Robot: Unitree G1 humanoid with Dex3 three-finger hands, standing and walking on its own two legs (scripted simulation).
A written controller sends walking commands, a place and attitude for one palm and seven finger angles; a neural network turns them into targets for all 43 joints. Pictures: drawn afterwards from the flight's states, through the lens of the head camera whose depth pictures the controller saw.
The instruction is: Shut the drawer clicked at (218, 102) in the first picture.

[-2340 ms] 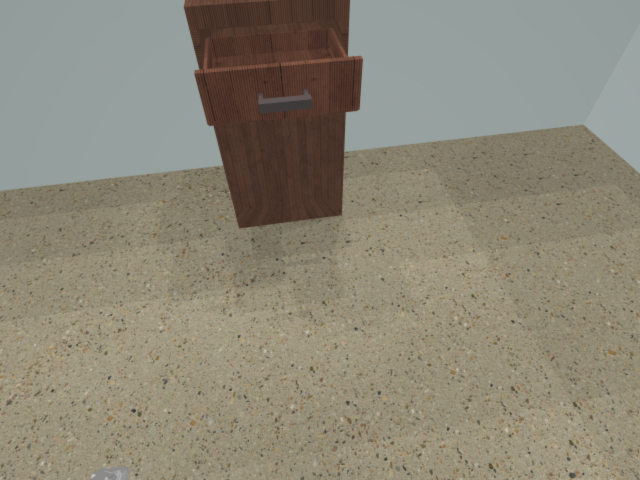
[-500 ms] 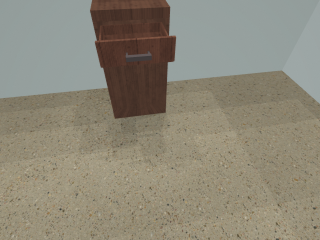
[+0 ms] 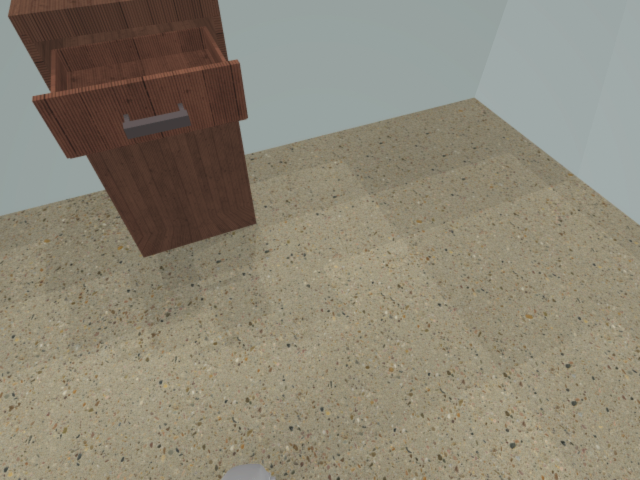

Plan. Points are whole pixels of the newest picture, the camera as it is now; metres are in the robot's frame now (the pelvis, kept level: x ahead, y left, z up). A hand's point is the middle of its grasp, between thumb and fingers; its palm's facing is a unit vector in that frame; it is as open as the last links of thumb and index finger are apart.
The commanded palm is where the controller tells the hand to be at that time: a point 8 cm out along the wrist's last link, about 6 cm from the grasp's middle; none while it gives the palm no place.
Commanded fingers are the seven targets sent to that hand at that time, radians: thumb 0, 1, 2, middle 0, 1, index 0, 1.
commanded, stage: walk to a spot facing it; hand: left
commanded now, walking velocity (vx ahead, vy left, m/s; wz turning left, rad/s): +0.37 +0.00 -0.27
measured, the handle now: (156, 118) +0.79 +0.42 -0.01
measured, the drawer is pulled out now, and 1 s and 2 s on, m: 0.27 0.27 0.27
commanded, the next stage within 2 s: turn to face it in 0.70 s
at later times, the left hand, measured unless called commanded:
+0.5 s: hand (177, 398) +0.26 +0.25 -0.17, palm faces -0.12 -0.98 -0.14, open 7.4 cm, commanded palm none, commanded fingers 0.00 0.90 0.90 -0.20 -0.30 -0.20 -0.30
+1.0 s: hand (282, 271) +0.50 +0.11 -0.15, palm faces -0.42 -0.88 -0.21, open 7.4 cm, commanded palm none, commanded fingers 0.00 0.90 0.90 -0.20 -0.30 -0.20 -0.30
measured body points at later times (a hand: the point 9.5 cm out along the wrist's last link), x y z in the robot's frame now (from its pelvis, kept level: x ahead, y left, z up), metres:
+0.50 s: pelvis +0.20 +0.07 +0.02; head +0.22 +0.10 +0.47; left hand +0.26 +0.30 -0.15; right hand +0.20 -0.18 -0.11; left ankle +0.22 +0.13 -0.73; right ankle +0.17 -0.07 -0.62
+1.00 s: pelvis +0.32 +0.01 +0.00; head +0.33 -0.01 +0.45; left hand +0.53 +0.16 -0.14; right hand +0.21 -0.19 -0.17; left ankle +0.31 +0.15 -0.65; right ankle +0.34 -0.08 -0.73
